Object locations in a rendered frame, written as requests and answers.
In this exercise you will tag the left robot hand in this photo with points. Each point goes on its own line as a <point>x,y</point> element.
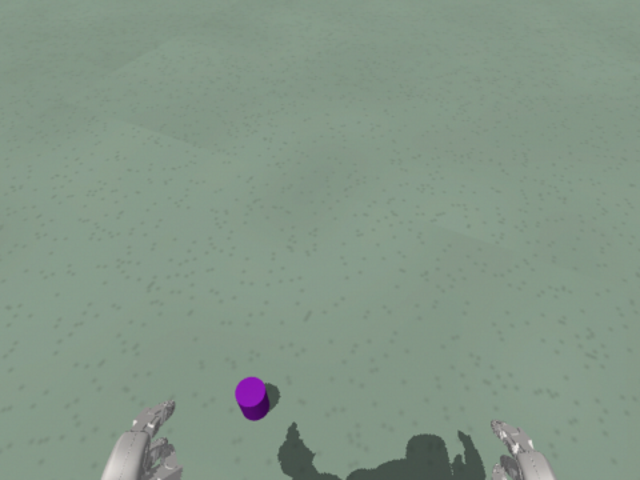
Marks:
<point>133,455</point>

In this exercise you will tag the can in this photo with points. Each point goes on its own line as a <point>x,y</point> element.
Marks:
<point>252,398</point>

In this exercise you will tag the right robot hand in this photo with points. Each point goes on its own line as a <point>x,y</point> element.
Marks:
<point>529,464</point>

